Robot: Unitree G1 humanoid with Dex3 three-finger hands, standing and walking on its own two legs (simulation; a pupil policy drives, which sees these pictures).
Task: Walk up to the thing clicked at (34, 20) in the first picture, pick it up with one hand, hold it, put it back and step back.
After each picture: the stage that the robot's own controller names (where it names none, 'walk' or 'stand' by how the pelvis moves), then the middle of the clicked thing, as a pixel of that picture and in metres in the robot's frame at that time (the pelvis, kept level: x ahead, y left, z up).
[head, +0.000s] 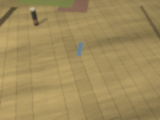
stand; (34, 17) +1.96 +0.66 -0.66
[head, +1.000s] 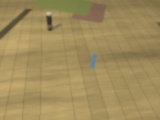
walk; (49, 21) +1.88 +0.35 -0.63
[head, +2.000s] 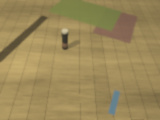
walk; (65, 39) +1.36 +0.17 -0.65
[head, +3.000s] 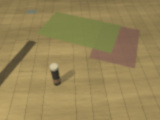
walk; (55, 75) +0.89 +0.23 -0.64
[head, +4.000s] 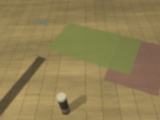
walk; (63, 104) +0.61 +0.21 -0.63
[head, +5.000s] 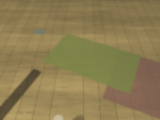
stand; out of the picture +0.47 +0.18 -0.65
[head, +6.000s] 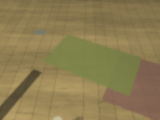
stand; out of the picture +0.46 +0.18 -0.65
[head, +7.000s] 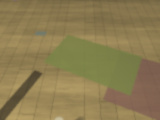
stand; out of the picture +0.46 +0.18 -0.66
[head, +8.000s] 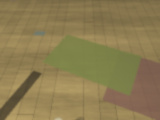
stand; out of the picture +0.45 +0.18 -0.66
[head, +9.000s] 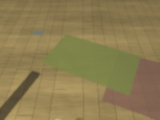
stand; out of the picture +0.44 +0.18 -0.66
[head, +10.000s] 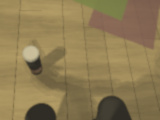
go down; (34, 62) +0.52 +0.18 -0.37
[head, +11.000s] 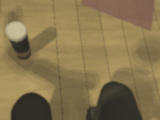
approach; (20, 43) +0.54 +0.20 -0.27
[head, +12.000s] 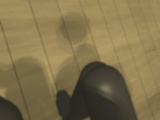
close in; out of the picture +0.53 +0.25 -0.18
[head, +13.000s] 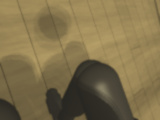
close; out of the picture +0.52 +0.27 -0.18
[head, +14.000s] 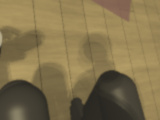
lift; out of the picture +0.41 +0.24 -0.12
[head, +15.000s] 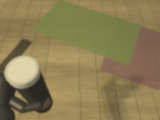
lift; (34, 90) +0.32 +0.15 +0.05
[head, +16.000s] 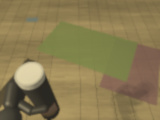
hold; (42, 95) +0.31 +0.14 +0.04
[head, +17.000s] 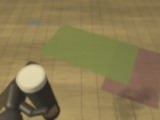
hold; (43, 97) +0.31 +0.14 +0.04
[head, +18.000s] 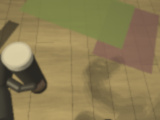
crouch; (30, 73) +0.39 +0.16 -0.02
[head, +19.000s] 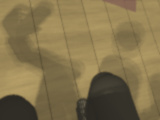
lower; out of the picture +0.53 +0.21 -0.06
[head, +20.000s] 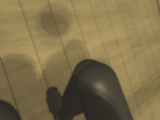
lower; out of the picture +0.48 +0.24 -0.19
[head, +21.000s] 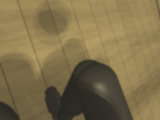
lower; out of the picture +0.49 +0.25 -0.18
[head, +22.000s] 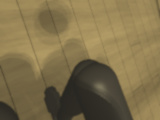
lower; out of the picture +0.49 +0.25 -0.18
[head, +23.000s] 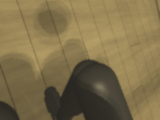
lower; out of the picture +0.49 +0.25 -0.19
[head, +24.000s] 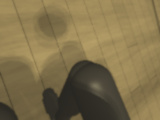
open; out of the picture +0.50 +0.22 -0.19
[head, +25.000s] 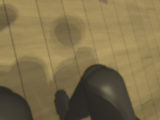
stand; out of the picture +0.49 +0.21 -0.19
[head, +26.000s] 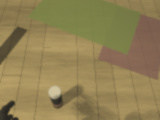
stand; (56, 98) +0.46 +0.13 -0.50
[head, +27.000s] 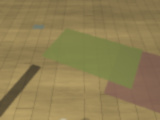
stand; out of the picture +0.42 +0.13 -0.60
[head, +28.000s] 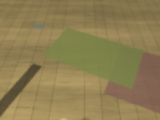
stand; out of the picture +0.42 +0.13 -0.60
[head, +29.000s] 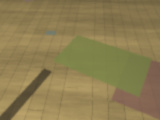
stand; out of the picture +0.43 +0.11 -0.65
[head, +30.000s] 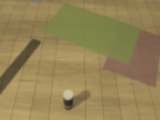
walk; (68, 100) +0.51 +0.07 -0.64
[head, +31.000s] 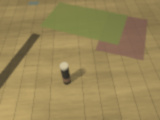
walk; (65, 74) +0.81 +0.19 -0.63
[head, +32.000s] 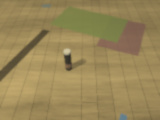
stand; (68, 60) +1.10 +0.18 -0.63
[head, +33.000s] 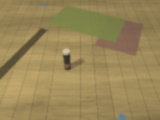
stand; (67, 60) +1.09 +0.16 -0.65
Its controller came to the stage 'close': yes
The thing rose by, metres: 0.68
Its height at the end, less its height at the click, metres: +0.00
